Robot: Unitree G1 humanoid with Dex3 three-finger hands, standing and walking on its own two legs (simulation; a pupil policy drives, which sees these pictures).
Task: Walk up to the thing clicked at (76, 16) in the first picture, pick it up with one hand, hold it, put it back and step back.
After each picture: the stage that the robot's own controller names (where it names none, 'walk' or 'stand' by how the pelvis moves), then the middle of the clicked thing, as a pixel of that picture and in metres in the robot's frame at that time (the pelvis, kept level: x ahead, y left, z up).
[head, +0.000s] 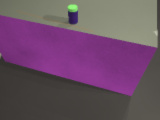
stand; (72, 14) +0.98 +0.08 -0.11
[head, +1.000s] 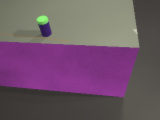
walk; (44, 26) +0.83 +0.27 -0.10
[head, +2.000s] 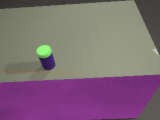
rise first; (46, 58) +0.54 +0.22 -0.09
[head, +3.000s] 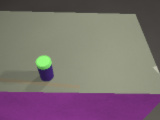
stand; (45, 68) +0.49 +0.19 -0.10
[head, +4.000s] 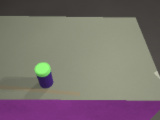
stand; (44, 75) +0.46 +0.19 -0.11
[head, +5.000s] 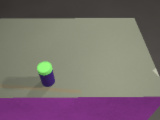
stand; (46, 74) +0.48 +0.19 -0.11
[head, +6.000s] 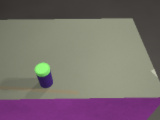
stand; (44, 75) +0.48 +0.20 -0.11
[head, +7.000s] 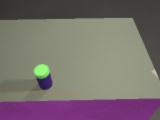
stand; (43, 77) +0.47 +0.20 -0.11
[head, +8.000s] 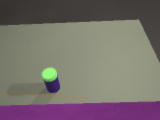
rise first; (51, 80) +0.45 +0.19 -0.11
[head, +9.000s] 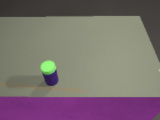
go down; (50, 73) +0.48 +0.19 -0.11
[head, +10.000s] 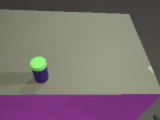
go down; (40, 70) +0.48 +0.18 -0.09
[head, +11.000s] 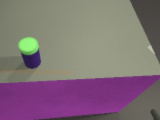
go down; (30, 53) +0.49 +0.17 -0.04
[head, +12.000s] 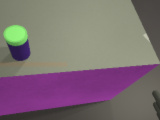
close in; (18, 44) +0.49 +0.18 -0.02
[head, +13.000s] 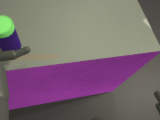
close; (6, 36) +0.50 +0.19 +0.02
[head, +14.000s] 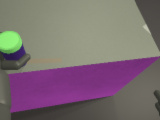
lift; (13, 51) +0.45 +0.18 +0.01
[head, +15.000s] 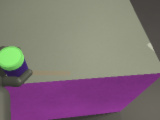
lift; (15, 66) +0.39 +0.20 +0.05
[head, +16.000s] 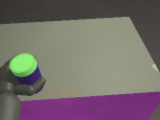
hold; (28, 74) +0.32 +0.17 +0.13
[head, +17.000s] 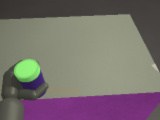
hold; (32, 79) +0.32 +0.17 +0.10
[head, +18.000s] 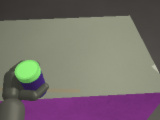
crouch; (32, 80) +0.32 +0.17 +0.10
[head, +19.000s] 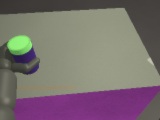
crouch; (24, 55) +0.41 +0.19 +0.10
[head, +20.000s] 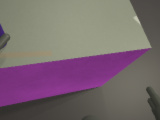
lower; out of the picture +0.50 +0.20 +0.01
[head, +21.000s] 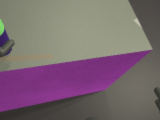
lower; out of the picture +0.50 +0.19 +0.01
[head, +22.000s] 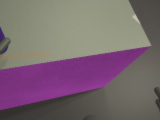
lower; out of the picture +0.50 +0.20 +0.01
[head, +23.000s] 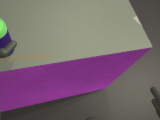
lower; out of the picture +0.50 +0.18 +0.01
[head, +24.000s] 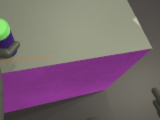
rest; (2, 39) +0.49 +0.17 +0.01
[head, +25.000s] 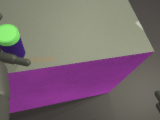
withdraw; (11, 44) +0.49 +0.16 +0.00
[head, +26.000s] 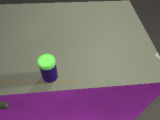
sink last; (48, 68) +0.46 +0.14 -0.05
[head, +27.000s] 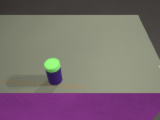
stand; (53, 72) +0.47 +0.16 -0.06
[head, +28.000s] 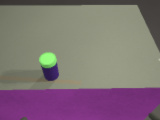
stand; (49, 67) +0.47 +0.16 -0.05
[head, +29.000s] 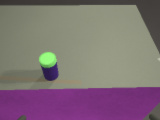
stand; (49, 67) +0.47 +0.16 -0.04
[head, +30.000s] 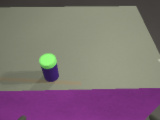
stand; (49, 68) +0.46 +0.16 -0.04
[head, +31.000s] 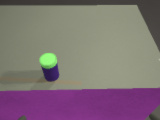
stand; (50, 67) +0.46 +0.16 -0.04
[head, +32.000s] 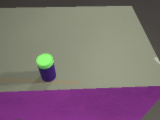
stand; (46, 68) +0.47 +0.16 -0.05
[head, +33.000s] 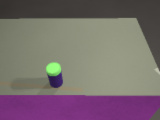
stand; (54, 75) +0.48 +0.15 -0.11
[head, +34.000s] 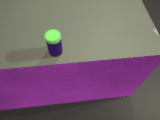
walk; (54, 43) +0.55 +0.13 -0.08
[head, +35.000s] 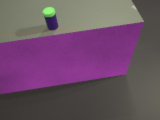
walk; (50, 19) +0.80 +0.22 -0.09
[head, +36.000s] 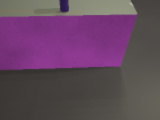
stand; (64, 3) +1.10 +0.16 -0.09
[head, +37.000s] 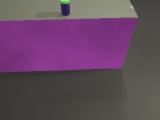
stand; (65, 6) +1.09 +0.15 -0.11
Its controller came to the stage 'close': yes
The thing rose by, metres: 0.22
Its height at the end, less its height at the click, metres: +0.00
